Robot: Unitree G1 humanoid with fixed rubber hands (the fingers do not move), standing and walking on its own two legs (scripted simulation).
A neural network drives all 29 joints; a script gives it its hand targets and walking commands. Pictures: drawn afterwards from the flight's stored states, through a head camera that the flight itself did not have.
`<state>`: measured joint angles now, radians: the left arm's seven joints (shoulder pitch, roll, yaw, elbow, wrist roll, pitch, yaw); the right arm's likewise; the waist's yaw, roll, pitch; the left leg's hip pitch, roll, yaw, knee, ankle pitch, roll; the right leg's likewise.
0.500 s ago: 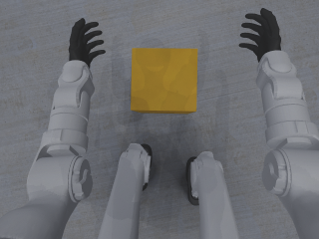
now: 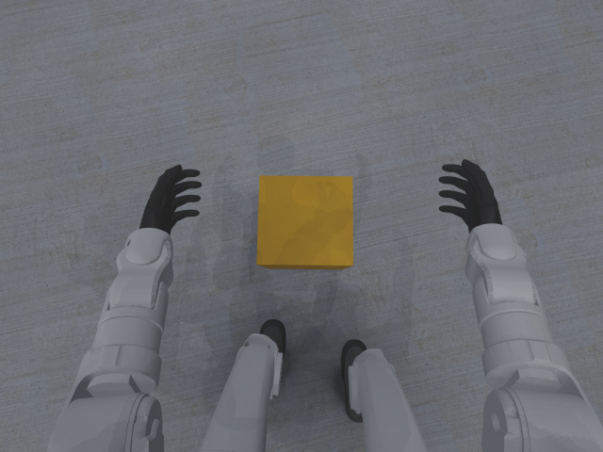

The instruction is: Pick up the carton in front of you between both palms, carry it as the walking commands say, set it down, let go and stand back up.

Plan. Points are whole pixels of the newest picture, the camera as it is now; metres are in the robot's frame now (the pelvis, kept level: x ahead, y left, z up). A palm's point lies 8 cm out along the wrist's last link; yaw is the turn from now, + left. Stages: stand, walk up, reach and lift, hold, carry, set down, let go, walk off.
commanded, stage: let go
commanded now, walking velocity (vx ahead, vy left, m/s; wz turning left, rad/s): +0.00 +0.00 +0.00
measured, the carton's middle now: (305, 227) +0.45 +0.04 -0.56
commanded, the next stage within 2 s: stand in 1.00 s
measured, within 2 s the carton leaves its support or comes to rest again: neither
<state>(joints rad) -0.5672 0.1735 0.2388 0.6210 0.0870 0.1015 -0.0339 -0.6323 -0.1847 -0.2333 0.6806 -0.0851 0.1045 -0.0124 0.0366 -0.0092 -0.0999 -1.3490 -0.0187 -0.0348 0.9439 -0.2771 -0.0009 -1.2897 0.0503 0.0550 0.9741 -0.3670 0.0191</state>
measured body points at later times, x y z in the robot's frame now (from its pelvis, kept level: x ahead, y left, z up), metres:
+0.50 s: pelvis +0.06 +0.00 +0.08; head +0.14 -0.01 +0.53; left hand +0.24 +0.23 +0.00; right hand +0.27 -0.23 +0.00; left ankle +0.06 +0.11 -0.65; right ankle +0.02 -0.13 -0.65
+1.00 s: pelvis +0.06 -0.01 +0.09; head +0.07 +0.00 +0.54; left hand +0.22 +0.23 +0.01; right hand +0.23 -0.24 +0.01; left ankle +0.06 +0.11 -0.65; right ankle +0.02 -0.13 -0.65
